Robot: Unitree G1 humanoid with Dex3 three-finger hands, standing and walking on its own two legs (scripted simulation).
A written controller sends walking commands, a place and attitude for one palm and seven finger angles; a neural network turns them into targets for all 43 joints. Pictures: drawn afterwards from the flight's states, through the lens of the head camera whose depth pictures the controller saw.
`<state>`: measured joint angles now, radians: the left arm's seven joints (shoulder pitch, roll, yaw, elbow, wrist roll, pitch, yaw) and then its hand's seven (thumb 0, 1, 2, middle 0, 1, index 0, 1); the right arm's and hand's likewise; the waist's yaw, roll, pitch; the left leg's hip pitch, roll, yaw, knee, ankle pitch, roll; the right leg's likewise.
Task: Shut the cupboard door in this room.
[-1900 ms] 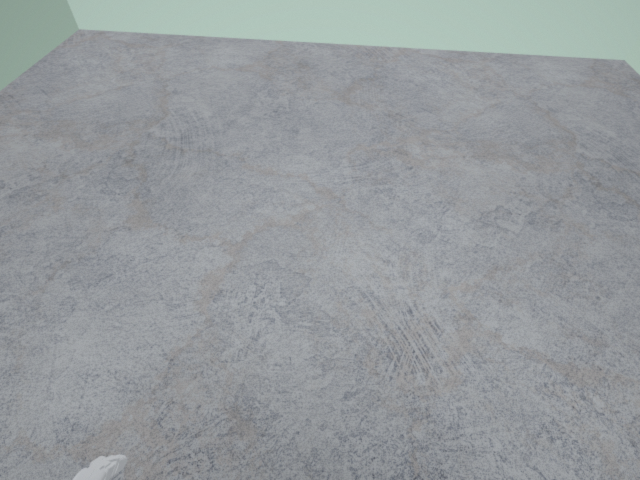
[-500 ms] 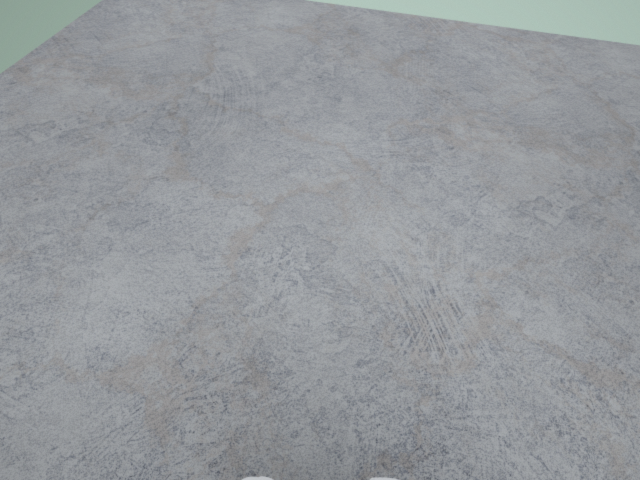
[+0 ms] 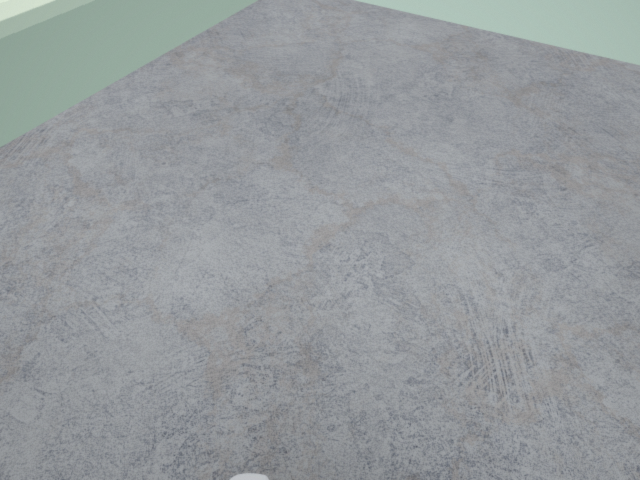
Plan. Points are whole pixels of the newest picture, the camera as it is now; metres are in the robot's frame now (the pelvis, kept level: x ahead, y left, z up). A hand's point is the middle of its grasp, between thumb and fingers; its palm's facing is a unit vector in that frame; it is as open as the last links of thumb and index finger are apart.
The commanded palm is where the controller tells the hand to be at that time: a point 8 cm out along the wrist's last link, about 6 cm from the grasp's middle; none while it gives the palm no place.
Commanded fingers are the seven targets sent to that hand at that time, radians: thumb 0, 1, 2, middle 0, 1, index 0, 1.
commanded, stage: turn or walk to find it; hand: left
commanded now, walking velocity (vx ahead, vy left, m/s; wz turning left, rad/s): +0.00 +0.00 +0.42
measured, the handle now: out of the picture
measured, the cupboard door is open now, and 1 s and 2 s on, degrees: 99 99 99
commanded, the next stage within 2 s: stand and wait in 1.12 s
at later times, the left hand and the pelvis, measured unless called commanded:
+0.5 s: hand out of the picture +0.03 +0.22 -0.15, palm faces +0.23 -0.93 -0.30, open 7.4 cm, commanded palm none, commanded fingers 0.00 0.90 0.90 -0.20 -0.30 -0.20 -0.30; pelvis -0.02 -0.01 -0.01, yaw +12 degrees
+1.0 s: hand out of the picture -0.13 +0.20 -0.19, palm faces +0.48 -0.85 -0.23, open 7.4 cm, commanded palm none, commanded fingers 0.00 0.90 0.90 -0.20 -0.30 -0.20 -0.30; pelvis -0.06 +0.01 -0.01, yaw +26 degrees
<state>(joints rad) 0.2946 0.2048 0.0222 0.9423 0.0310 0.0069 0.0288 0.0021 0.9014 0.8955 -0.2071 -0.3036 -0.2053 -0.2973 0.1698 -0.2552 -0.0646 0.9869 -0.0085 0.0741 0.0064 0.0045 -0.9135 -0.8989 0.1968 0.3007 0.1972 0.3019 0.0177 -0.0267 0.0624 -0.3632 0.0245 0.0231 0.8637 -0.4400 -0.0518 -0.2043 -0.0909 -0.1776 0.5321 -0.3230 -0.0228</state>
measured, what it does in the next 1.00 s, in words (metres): steps on the spot, turning left: left foot, then right foot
